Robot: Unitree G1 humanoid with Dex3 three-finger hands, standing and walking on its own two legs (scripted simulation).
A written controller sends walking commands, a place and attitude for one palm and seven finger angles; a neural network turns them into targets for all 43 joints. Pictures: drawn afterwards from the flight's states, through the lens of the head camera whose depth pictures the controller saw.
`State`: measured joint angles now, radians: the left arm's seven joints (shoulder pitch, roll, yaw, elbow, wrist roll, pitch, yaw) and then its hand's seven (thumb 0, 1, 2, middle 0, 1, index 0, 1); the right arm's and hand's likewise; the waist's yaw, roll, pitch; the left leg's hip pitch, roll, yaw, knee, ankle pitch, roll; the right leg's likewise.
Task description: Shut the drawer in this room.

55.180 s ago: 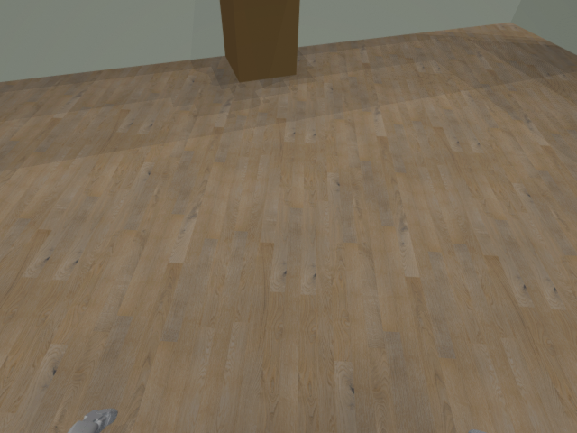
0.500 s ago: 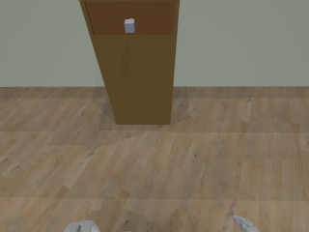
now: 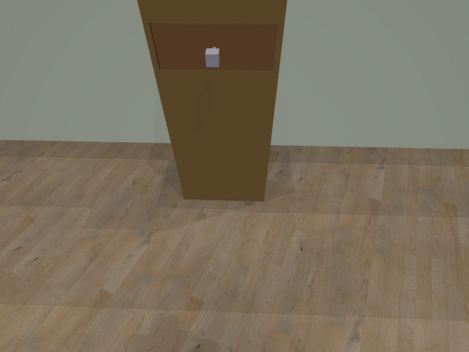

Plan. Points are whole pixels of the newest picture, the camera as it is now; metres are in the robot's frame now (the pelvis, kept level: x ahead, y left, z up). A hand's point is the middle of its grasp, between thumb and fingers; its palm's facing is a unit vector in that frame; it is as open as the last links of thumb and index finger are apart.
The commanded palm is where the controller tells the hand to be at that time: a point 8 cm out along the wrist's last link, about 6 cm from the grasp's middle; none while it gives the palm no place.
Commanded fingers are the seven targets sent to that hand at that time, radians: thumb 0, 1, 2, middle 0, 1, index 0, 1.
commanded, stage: let the arm hang, fingers relaxed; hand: left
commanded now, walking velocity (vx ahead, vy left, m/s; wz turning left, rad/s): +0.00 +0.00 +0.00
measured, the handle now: (213, 54) +0.94 +0.11 +0.06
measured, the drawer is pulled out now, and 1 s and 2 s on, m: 0.00 0.00 0.00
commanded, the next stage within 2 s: look to check the result in 0.34 s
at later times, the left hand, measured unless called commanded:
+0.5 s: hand out of the picture +0.01 +0.18 -0.17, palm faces +0.01 -0.98 -0.21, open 7.4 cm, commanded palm none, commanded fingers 0.00 0.90 0.90 -0.20 -0.30 -0.20 -0.30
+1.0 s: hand out of the picture +0.07 +0.20 -0.16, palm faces -0.02 -0.96 -0.27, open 7.4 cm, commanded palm none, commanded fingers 0.00 0.90 0.90 -0.20 -0.30 -0.20 -0.30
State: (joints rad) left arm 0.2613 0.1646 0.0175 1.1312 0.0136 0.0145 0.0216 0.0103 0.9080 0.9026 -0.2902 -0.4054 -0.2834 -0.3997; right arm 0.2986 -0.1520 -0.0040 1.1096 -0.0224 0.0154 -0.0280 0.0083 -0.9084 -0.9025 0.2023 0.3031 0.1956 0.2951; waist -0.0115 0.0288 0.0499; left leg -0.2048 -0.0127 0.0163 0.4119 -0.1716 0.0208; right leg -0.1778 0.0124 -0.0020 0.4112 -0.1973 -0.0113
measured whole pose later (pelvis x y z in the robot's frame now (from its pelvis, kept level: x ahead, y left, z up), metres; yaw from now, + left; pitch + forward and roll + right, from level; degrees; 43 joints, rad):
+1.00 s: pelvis +0.02 -0.01 +0.00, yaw -1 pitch -2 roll +0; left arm 0.15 0.23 0.03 1.14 0.01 -0.01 0.01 0.01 0.91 0.90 -0.20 -0.30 -0.20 -0.30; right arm 0.18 -0.24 -0.02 1.13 -0.02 -0.01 -0.02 0.01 -0.91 -0.90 0.20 0.30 0.20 0.30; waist -0.02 0.02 0.07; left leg -0.15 0.00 0.03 0.36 -0.18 0.01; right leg -0.14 0.03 0.01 0.36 -0.20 -0.02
